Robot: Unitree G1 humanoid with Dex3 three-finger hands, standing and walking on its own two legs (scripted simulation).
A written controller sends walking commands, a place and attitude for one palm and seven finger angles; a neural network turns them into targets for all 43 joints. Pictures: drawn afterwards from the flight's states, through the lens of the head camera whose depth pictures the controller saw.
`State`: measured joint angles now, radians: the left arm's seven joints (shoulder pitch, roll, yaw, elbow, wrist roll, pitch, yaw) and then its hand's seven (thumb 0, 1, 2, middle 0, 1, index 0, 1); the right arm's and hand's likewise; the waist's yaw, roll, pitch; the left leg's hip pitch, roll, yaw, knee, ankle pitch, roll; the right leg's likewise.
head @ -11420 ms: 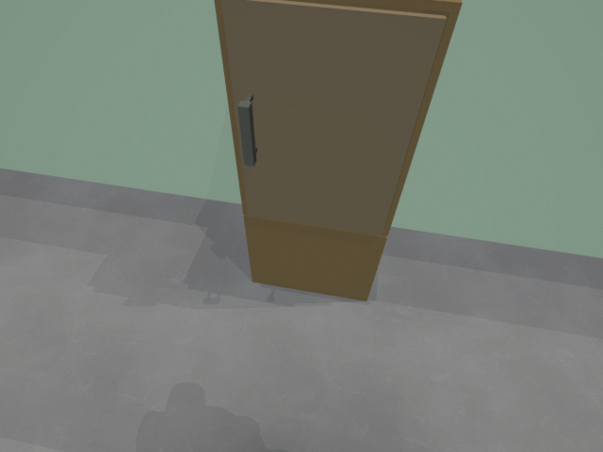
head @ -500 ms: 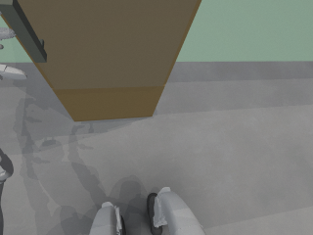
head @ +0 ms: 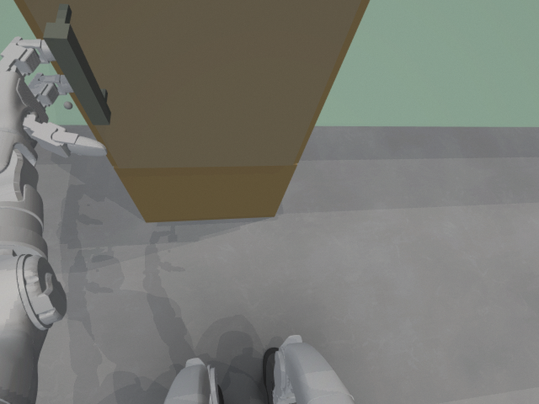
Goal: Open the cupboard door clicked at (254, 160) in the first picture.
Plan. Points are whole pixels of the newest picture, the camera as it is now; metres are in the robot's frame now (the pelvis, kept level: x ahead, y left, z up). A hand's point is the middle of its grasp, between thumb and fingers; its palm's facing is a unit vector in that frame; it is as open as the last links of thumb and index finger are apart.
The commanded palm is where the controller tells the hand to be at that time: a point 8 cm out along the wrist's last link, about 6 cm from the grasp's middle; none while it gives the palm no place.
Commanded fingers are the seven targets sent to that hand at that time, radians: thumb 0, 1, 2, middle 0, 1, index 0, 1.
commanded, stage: slide the fingers in behind the handle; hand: left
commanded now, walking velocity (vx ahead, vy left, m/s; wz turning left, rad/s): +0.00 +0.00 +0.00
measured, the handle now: (84, 70) +0.58 +0.22 +0.05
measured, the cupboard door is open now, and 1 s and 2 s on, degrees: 0 0 13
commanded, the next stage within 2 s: close the thumb around the handle in 0.62 s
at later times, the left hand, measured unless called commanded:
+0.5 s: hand (87, 105) +0.52 +0.21 +0.05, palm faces -0.01 -1.00 -0.01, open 14.1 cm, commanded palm +0.50 +0.24 +0.06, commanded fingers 0.00 -0.50 0.30 -0.30 -1.20 -0.30 -1.20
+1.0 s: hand (83, 105) +0.52 +0.21 +0.06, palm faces +0.01 -1.00 -0.02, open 11.8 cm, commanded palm +0.49 +0.24 +0.06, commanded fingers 0.00 0.34 0.66 -0.36 -1.29 -0.36 -1.29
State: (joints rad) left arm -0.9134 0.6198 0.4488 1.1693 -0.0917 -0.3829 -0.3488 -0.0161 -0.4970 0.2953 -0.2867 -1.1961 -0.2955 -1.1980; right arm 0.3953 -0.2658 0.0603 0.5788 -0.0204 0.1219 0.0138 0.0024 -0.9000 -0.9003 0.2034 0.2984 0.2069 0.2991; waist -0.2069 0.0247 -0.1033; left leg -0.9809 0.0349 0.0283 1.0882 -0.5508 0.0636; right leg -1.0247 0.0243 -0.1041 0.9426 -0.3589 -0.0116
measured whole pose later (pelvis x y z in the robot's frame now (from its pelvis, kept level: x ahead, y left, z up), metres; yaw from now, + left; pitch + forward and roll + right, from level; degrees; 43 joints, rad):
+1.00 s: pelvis +0.00 -0.01 +0.00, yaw +0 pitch +25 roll -4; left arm -0.91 0.59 0.43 1.18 -0.09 -0.41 -0.31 -0.01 -0.15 0.44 -0.26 -1.21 -0.31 -1.23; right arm 0.40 -0.27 0.05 0.60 -0.02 0.10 0.01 0.00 -0.90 -0.90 0.20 0.30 0.21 0.30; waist -0.20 0.03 -0.10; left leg -0.97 0.04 0.03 1.09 -0.55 0.05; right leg -1.03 0.03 -0.10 0.96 -0.37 -0.02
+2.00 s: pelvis +0.02 -0.01 +0.02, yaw -1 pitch +21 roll -3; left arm -0.43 0.34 0.31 0.69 -0.21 -0.39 -0.22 0.00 0.61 0.70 -0.23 -1.30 -0.25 -1.29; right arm 0.38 -0.26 0.01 0.53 0.01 0.08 0.05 0.01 -0.90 -0.90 0.20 0.30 0.21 0.30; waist -0.12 0.03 -0.15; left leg -0.81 0.03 0.07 0.97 -0.53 0.06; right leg -0.89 0.03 -0.06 0.88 -0.36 -0.01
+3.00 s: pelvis -0.02 -0.07 +0.01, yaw +5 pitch +13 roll +2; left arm -0.01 -0.06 -0.12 0.29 0.05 -0.36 0.49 0.00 -0.07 0.48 -0.32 -1.25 -0.32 -1.24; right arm 0.20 -0.20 0.00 0.60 -0.07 -0.05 0.00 0.01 -0.90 -0.90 0.20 0.30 0.20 0.30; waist -0.01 0.03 -0.13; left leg -0.73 -0.01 0.00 0.99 -0.48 -0.02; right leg -0.82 -0.01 -0.12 0.98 -0.39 -0.09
